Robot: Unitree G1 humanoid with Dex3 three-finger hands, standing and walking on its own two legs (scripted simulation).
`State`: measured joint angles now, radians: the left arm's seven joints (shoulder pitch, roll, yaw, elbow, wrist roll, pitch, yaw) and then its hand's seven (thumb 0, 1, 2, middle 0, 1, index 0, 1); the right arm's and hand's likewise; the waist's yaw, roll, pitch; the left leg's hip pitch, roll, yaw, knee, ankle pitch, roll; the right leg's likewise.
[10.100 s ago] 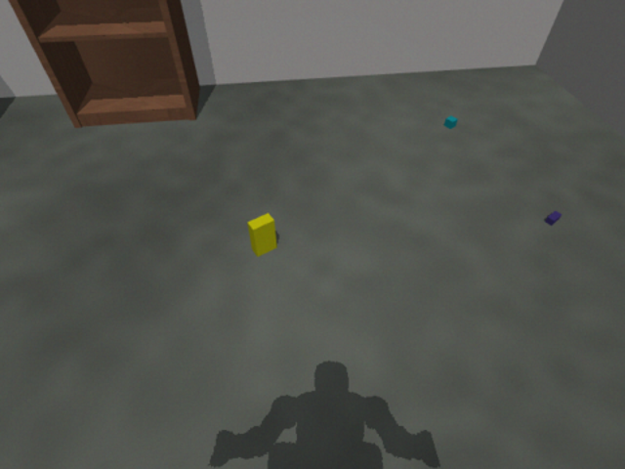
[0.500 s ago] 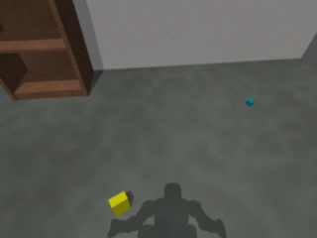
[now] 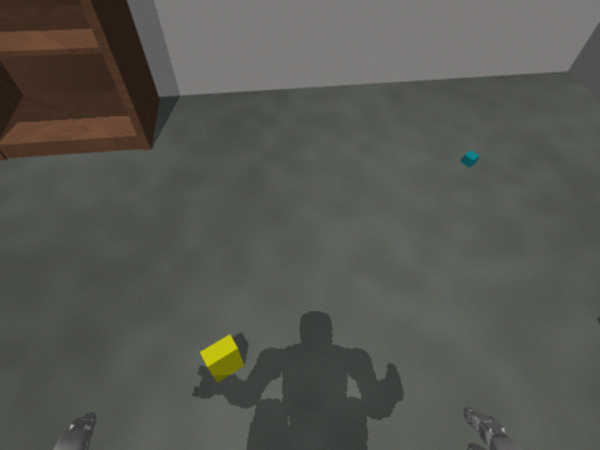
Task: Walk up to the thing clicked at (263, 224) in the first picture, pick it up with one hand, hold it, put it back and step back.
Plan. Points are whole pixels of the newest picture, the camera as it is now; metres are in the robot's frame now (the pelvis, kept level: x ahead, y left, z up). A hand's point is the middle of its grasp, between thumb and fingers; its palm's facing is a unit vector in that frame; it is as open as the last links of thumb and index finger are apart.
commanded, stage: go down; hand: left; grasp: from the side
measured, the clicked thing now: (223, 359) +0.45 +0.23 -0.66
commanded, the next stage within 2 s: none
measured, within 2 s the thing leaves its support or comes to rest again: neither
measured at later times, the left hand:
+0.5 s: hand out of the picture +0.16 +0.27 -0.16, palm faces +0.10 -0.94 -0.34, open 17.6 cm
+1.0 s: hand (103, 432) +0.20 +0.33 -0.23, palm faces +0.20 -0.94 -0.27, open 17.6 cm
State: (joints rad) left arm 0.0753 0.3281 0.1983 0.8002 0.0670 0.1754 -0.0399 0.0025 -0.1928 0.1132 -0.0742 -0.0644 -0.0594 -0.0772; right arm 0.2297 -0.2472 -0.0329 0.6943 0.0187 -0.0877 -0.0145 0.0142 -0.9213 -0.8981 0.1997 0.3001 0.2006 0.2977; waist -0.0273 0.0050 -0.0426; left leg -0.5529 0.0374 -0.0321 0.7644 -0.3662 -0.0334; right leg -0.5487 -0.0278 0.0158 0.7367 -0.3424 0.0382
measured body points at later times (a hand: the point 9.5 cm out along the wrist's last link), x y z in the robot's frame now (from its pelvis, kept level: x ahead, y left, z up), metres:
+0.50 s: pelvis +0.01 +0.01 -0.05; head +0.09 +0.03 +0.40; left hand +0.15 +0.32 -0.13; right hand +0.19 -0.24 -0.12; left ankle +0.01 +0.14 -0.71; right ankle +0.01 -0.15 -0.71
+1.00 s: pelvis -0.03 +0.00 -0.14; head +0.10 +0.04 +0.29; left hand +0.19 +0.38 -0.21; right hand +0.16 -0.26 -0.21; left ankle +0.01 +0.14 -0.71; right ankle +0.01 -0.15 -0.71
